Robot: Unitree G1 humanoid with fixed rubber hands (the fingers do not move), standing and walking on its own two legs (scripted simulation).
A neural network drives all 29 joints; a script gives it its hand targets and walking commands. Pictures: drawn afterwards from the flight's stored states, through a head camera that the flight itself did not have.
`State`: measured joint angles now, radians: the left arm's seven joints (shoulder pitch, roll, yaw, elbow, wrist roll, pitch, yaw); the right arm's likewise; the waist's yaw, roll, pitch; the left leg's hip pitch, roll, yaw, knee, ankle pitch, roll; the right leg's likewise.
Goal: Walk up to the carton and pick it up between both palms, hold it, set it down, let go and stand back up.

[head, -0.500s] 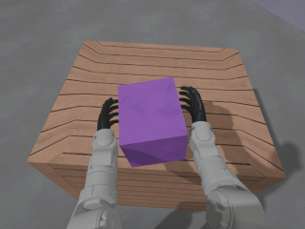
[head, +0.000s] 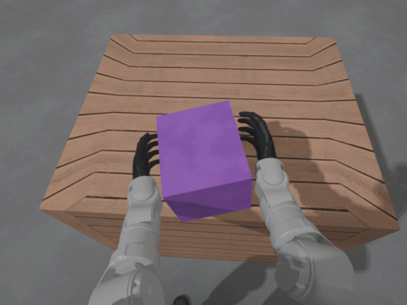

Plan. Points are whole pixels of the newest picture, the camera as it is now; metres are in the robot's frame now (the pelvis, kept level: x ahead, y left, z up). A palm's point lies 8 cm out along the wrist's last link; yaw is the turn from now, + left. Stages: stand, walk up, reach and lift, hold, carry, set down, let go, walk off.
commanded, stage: set down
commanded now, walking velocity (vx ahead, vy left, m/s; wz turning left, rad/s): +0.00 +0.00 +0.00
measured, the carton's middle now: (204, 163) +0.40 +0.04 -0.02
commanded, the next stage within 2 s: none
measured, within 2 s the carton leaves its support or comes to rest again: rests again in 1.64 s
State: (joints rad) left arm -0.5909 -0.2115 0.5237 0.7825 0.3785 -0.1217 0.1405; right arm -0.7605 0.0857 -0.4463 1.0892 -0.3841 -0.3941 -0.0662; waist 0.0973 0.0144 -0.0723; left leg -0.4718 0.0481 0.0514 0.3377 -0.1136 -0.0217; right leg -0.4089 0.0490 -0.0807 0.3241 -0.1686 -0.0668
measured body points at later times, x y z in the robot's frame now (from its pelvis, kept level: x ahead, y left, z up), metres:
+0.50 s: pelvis +0.00 +0.00 -0.01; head +0.12 -0.01 +0.43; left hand +0.38 +0.17 -0.02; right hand +0.44 -0.08 -0.01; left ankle +0.01 +0.13 -0.74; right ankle -0.02 -0.07 -0.74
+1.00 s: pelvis -0.01 +0.00 -0.01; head +0.13 -0.01 +0.42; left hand +0.39 +0.17 -0.02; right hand +0.45 -0.08 -0.01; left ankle +0.01 +0.13 -0.74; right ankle -0.02 -0.07 -0.74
